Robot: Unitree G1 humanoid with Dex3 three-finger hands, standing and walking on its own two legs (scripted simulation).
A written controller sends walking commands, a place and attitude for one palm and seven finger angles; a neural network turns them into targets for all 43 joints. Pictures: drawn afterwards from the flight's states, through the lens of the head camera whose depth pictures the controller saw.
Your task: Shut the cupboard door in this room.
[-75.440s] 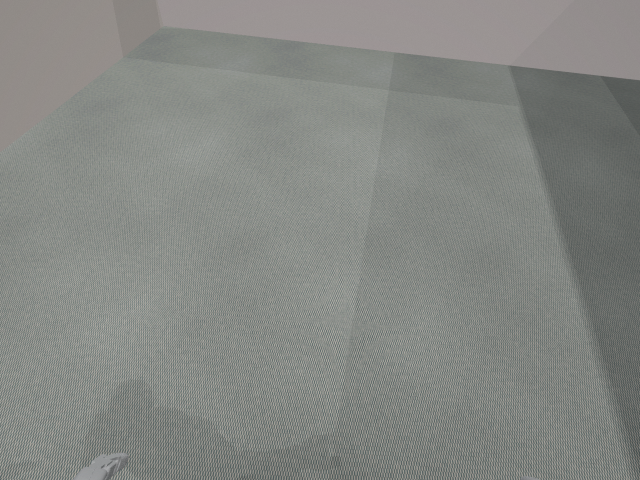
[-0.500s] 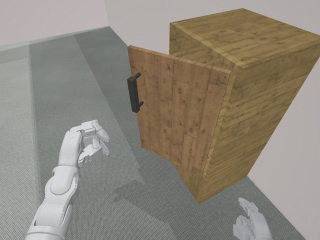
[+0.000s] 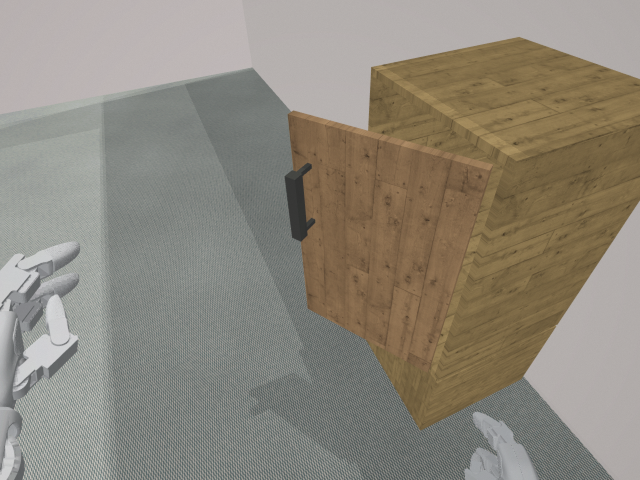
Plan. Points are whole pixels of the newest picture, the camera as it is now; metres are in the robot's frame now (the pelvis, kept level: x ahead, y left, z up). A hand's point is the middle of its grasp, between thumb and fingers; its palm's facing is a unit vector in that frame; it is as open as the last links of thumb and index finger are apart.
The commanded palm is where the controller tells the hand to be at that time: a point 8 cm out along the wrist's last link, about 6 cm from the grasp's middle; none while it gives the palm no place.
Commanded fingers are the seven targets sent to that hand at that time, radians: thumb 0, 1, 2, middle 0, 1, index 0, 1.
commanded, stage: draw the hand back to the body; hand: left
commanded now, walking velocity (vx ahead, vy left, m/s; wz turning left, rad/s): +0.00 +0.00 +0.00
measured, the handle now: (303, 202) +0.63 +0.12 -0.01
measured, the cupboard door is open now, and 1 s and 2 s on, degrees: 33 33 33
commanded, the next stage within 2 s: step back with the hand held close in 0.36 s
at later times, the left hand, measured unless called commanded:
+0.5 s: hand (93, 340) +0.19 +0.25 +0.16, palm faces +0.44 -0.80 -0.41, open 7.4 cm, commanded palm +0.14 +0.28 +0.17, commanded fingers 0.00 0.90 0.90 -0.20 -0.30 -0.20 -0.30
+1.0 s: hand (53, 373) +0.16 +0.28 +0.15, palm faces +0.36 -0.80 -0.48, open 7.4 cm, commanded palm +0.10 +0.31 +0.17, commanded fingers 0.00 0.90 0.90 -0.20 -0.30 -0.20 -0.30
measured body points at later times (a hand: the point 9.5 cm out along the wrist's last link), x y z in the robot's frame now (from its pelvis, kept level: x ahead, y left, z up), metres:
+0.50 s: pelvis +0.00 -0.02 +0.00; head -0.02 -0.05 +0.45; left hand +0.16 +0.29 +0.19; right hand +0.19 -0.24 -0.08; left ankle +0.02 +0.10 -0.74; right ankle -0.03 -0.13 -0.74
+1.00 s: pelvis -0.04 +0.01 -0.01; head -0.03 +0.01 +0.44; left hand +0.14 +0.32 +0.17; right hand +0.14 -0.23 -0.08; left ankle +0.02 +0.10 -0.74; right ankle -0.03 -0.13 -0.74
